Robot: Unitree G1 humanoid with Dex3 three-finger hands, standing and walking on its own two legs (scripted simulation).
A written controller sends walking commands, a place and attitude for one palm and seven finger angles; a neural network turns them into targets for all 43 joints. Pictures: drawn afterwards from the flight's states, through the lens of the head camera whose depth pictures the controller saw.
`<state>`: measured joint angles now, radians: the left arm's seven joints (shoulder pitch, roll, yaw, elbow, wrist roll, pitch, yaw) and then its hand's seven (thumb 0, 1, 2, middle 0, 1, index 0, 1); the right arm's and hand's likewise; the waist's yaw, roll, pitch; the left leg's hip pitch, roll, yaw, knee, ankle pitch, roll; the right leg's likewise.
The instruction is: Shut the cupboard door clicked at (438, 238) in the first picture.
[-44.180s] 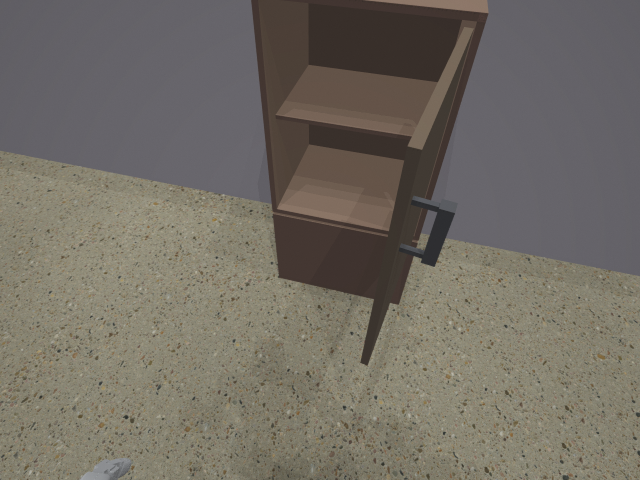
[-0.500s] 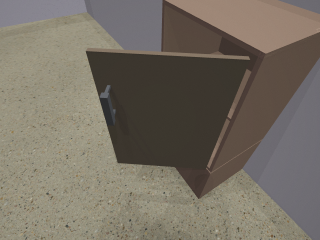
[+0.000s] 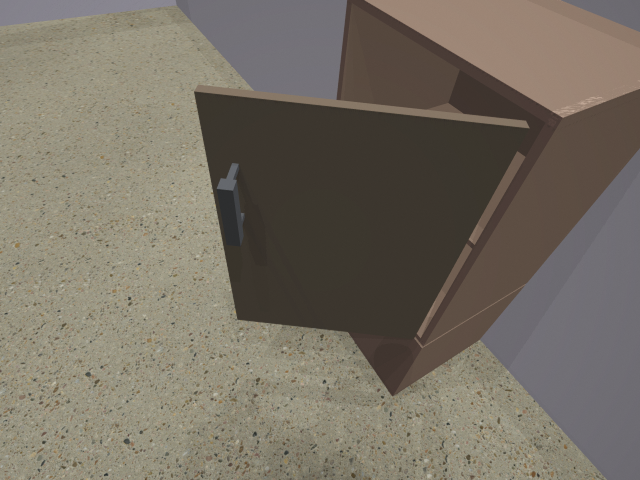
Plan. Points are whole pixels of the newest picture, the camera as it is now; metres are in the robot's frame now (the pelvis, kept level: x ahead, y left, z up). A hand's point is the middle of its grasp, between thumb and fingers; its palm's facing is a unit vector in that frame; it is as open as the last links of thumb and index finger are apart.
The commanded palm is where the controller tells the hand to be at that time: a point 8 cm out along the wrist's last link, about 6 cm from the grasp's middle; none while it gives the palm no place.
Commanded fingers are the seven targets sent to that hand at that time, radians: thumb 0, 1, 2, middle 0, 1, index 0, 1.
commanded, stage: raise the hand and make a fist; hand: left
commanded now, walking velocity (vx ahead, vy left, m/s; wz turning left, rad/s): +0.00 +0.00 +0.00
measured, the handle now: (234, 205) +0.49 +0.16 +0.04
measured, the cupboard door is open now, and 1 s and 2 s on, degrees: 54 54 54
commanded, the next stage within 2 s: bring the fist close to the handle in 1.88 s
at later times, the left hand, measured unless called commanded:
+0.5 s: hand (161, 479) +0.13 +0.18 -0.04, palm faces +0.16 -0.99 -0.03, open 5.6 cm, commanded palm +0.13 +0.22 -0.03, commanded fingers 0.00 0.90 0.90 -0.69 -0.84 -0.69 -0.84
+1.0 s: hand (184, 408) +0.20 +0.17 -0.01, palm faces -0.09 -1.00 +0.02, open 3.4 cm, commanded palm +0.17 +0.24 +0.01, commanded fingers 0.00 0.90 0.90 -1.15 -1.34 -1.15 -1.34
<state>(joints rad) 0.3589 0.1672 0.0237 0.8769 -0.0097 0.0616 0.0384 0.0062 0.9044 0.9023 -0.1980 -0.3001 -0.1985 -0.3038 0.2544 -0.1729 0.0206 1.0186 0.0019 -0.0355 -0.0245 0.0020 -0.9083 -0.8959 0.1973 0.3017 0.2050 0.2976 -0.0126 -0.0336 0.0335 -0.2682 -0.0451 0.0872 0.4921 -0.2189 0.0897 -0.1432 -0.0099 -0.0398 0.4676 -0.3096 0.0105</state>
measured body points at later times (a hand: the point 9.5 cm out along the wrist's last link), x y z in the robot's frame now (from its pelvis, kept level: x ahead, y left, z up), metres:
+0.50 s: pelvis +0.00 -0.03 -0.09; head +0.04 +0.00 +0.36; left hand +0.12 +0.24 -0.03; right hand +0.24 -0.25 -0.12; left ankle +0.03 +0.06 -0.74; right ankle +0.02 -0.10 -0.74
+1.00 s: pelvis +0.02 +0.00 -0.07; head +0.08 +0.01 +0.37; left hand +0.20 +0.23 -0.01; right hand +0.22 -0.24 -0.14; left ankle +0.03 +0.06 -0.74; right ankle +0.02 -0.10 -0.74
